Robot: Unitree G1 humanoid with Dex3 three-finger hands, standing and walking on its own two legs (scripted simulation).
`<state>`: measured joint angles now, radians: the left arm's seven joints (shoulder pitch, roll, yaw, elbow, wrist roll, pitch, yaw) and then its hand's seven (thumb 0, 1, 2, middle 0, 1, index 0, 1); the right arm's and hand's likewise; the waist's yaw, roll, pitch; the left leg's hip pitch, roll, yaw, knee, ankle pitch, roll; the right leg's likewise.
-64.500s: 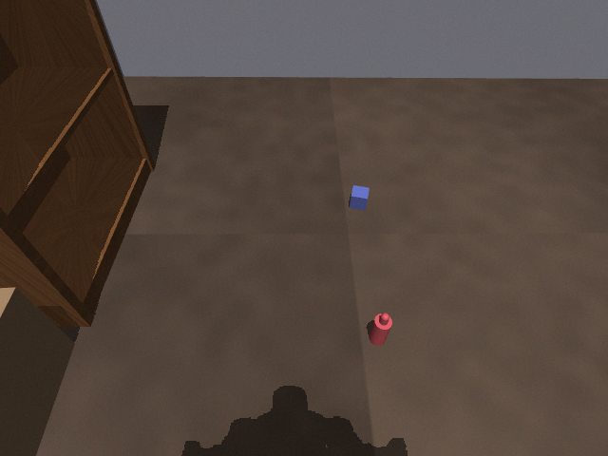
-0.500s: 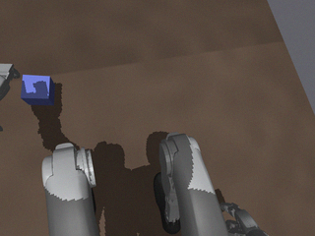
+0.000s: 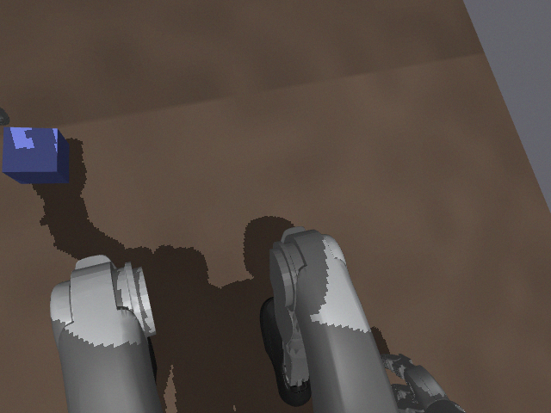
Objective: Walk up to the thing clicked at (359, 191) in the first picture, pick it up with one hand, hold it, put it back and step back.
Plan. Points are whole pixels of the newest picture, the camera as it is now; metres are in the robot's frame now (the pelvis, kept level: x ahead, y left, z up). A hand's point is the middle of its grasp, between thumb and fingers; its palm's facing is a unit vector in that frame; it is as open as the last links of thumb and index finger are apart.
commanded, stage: rise first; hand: left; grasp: from above
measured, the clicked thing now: (38, 157) +0.50 +0.30 -0.28
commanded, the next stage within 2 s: approach in 1.30 s
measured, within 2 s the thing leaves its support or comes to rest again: neither
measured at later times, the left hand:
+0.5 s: hand out of the picture +0.45 +0.34 -0.17, palm faces -0.47 -0.05 -0.88, open 14.2 cm
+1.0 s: hand out of the picture +0.46 +0.35 -0.16, palm faces -0.49 -0.03 -0.87, open 14.2 cm
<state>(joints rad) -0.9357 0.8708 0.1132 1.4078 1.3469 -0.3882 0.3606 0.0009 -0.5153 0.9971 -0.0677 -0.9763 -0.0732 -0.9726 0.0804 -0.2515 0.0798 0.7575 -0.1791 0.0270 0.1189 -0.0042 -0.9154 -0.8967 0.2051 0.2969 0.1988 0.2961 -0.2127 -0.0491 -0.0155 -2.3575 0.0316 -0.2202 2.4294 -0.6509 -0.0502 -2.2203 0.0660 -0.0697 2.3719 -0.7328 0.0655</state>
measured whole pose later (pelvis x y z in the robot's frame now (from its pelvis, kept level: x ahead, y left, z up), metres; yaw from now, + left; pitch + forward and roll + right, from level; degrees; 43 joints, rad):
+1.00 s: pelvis +0.00 +0.01 +0.00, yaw -2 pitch +32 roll -11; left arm -0.98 0.94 0.08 1.40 1.32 -0.37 0.26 0.00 -0.53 1.00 -0.07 -1.01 -0.08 -1.00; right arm 0.12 -0.26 0.14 0.71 -0.18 0.04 0.13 0.00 -0.92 -0.90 0.21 0.30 0.20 0.30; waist -0.25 -0.05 0.00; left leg -2.36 0.03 -0.23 2.44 -0.66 -0.03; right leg -2.20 0.07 -0.08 2.35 -0.73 0.08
